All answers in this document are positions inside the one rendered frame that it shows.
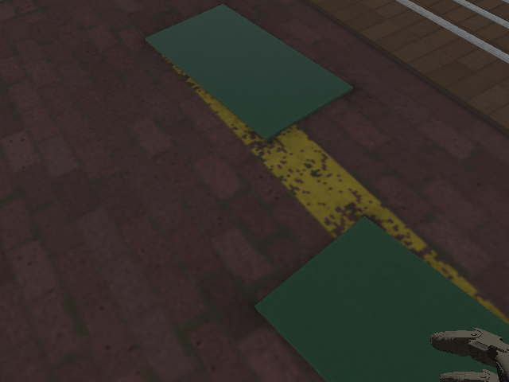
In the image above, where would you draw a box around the right robot hand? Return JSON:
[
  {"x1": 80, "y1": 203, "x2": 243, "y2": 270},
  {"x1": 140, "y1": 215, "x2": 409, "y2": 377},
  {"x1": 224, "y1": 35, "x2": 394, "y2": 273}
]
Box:
[{"x1": 430, "y1": 328, "x2": 509, "y2": 382}]

